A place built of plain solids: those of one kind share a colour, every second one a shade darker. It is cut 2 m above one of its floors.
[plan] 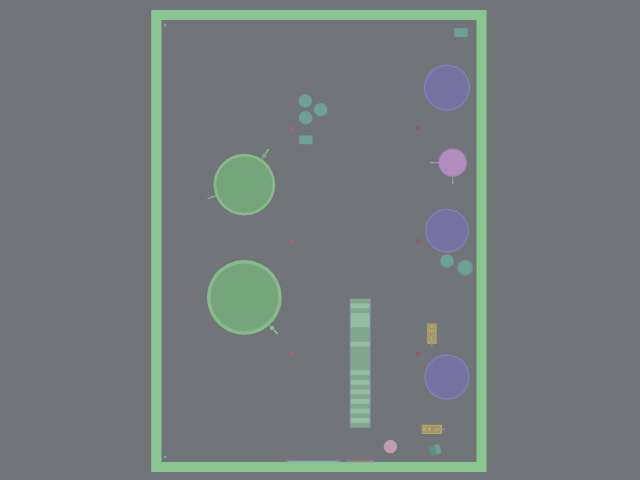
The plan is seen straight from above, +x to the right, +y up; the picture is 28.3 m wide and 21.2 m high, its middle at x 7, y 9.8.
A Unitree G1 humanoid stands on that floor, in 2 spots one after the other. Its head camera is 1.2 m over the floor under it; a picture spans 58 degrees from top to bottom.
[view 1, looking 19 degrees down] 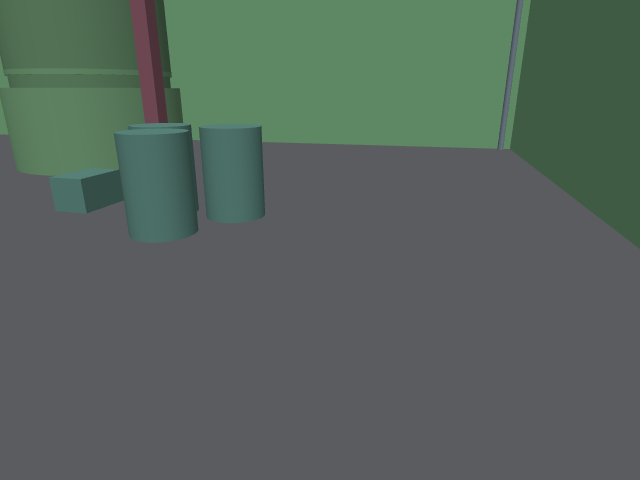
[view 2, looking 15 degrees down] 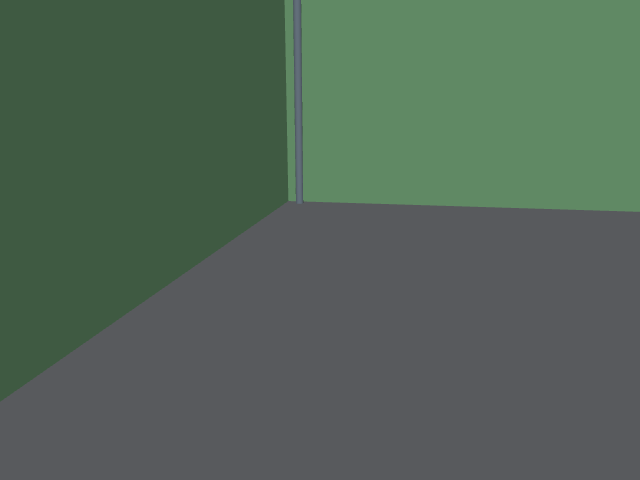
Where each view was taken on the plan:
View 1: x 10.29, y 17.81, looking -166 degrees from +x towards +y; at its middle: ground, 3.69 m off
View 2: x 6.71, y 1.70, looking -170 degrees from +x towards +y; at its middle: ground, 4.64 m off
